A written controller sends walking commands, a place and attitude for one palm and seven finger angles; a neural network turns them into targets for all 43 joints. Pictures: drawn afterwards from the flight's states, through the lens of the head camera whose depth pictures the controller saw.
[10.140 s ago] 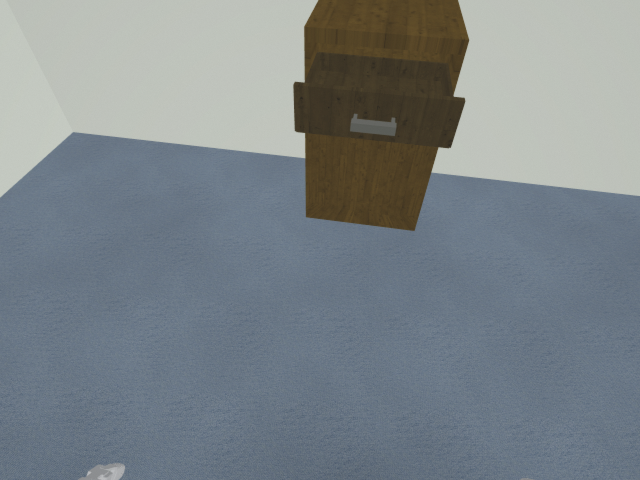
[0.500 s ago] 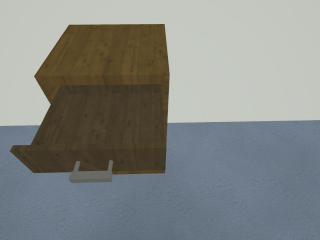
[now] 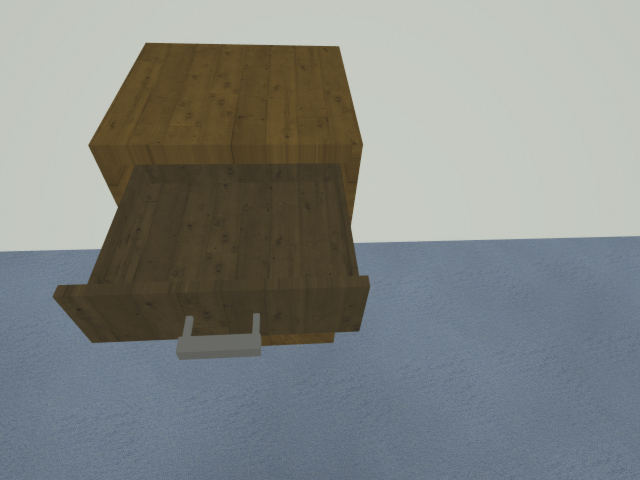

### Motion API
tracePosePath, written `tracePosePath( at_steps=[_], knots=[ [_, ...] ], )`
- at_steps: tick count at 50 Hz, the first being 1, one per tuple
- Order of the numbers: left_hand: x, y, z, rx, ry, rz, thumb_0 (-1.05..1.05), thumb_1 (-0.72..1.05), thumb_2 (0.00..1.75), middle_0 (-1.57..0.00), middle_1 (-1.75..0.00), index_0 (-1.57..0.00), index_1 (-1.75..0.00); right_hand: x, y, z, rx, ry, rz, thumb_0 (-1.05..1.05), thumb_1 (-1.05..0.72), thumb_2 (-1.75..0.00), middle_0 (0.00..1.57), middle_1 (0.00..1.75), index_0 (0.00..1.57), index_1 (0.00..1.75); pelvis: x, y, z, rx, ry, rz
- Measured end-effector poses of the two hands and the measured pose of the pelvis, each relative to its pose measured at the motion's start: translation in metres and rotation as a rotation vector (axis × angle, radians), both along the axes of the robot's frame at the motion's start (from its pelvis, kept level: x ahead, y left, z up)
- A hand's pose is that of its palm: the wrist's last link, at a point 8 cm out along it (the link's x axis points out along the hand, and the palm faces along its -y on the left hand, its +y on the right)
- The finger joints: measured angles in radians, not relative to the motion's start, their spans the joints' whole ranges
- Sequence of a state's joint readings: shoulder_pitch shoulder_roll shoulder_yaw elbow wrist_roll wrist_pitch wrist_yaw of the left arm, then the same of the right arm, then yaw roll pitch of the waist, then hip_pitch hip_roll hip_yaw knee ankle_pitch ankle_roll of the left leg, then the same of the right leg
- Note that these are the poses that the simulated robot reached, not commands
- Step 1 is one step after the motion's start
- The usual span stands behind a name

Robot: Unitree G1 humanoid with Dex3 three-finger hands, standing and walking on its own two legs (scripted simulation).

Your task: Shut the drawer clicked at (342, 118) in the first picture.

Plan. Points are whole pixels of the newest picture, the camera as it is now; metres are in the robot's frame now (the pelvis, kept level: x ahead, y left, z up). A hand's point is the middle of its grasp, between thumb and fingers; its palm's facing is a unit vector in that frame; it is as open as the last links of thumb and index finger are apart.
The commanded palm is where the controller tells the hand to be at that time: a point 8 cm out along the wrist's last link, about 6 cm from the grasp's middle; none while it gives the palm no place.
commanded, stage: raise the hand and make a fist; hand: left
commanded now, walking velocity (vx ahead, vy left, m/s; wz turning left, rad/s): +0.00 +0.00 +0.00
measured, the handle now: (221, 333) +0.33 +0.18 -0.07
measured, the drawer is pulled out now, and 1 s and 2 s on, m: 0.29 0.29 0.29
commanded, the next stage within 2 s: bring the fist close to the handle in 2.00 s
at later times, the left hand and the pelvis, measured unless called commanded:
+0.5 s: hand out of the picture +0.12 +0.14 -0.06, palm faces +0.18 -0.98 +0.01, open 6.1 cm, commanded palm +0.10 +0.20 -0.04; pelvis -0.02 -0.04 -0.07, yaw +3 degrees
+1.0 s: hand (198, 454) +0.15 +0.15 -0.01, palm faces +0.25 -0.96 -0.10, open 3.6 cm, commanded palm +0.10 +0.19 -0.01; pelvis +0.00 -0.06 -0.07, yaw +3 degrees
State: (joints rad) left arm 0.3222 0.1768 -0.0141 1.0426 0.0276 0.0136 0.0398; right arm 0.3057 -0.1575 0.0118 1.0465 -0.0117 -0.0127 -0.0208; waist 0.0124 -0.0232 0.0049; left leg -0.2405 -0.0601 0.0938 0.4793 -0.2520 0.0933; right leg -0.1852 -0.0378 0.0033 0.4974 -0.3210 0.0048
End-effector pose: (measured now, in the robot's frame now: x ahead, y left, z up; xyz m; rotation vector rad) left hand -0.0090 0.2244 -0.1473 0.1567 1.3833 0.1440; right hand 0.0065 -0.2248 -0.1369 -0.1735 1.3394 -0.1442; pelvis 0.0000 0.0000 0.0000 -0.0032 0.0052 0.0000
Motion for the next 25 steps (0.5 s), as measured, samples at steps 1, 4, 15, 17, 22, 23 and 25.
tracePosePath(
  at_steps=[1,4,15,17,22,23,25],
  knots=[
    [-0.001,0.001,0.000,0.001,0.008,0.000,0.00,0.90,0.89,-0.20,-0.29,-0.20,-0.30,-0.002,0.002,0.000,0.003,0.010,-0.002,0.01,-0.93,-0.90,0.20,0.30,0.21,0.30,0.001,0.001,0.000,0.001,0.002,0.000],
    [-0.004,0.003,0.001,0.003,0.028,0.004,0.00,0.90,0.89,-0.20,-0.29,-0.20,-0.30,-0.008,0.006,-0.001,0.012,0.034,-0.009,0.01,-0.93,-0.90,0.20,0.30,0.21,0.30,0.003,0.002,0.001,0.002,0.003,-0.001],
    [0.171,-0.004,0.138,0.070,-1.014,0.040,0.01,0.91,0.89,-0.26,-0.36,-0.25,-0.37,0.073,-0.026,0.018,-0.040,-0.463,0.047,0.02,-0.92,-0.90,0.20,0.30,0.21,0.30,-0.002,-0.006,-0.014,0.032,0.053,0.043],
    [0.185,-0.012,0.151,0.025,-1.162,0.028,0.01,0.91,0.89,-0.28,-0.39,-0.28,-0.40,0.100,-0.035,0.022,-0.047,-0.555,0.059,0.01,-0.92,-0.90,0.20,0.30,0.21,0.30,-0.004,-0.010,-0.021,0.019,0.085,0.035],
    [0.143,-0.024,0.120,-0.073,-1.294,0.025,0.00,0.90,0.89,-0.35,-0.48,-0.37,-0.49,0.163,-0.051,0.036,-0.068,-0.733,0.141,0.01,-0.91,-0.90,0.20,0.30,0.20,0.30,-0.010,-0.029,-0.051,0.013,0.167,0.025],
    [0.129,-0.027,0.109,-0.077,-1.278,0.029,0.00,0.90,0.89,-0.37,-0.50,-0.39,-0.51,0.176,-0.052,0.038,-0.073,-0.761,0.173,0.01,-0.91,-0.90,0.20,0.30,0.20,0.30,-0.012,-0.033,-0.057,0.010,0.180,0.031],
    [0.103,-0.032,0.092,-0.064,-1.228,0.041,0.00,0.90,0.89,-0.41,-0.54,-0.43,-0.56,0.198,-0.053,0.038,-0.081,-0.810,0.242,0.01,-0.91,-0.90,0.20,0.30,0.20,0.30,-0.015,-0.039,-0.070,0.000,0.202,0.047]
  ],
)
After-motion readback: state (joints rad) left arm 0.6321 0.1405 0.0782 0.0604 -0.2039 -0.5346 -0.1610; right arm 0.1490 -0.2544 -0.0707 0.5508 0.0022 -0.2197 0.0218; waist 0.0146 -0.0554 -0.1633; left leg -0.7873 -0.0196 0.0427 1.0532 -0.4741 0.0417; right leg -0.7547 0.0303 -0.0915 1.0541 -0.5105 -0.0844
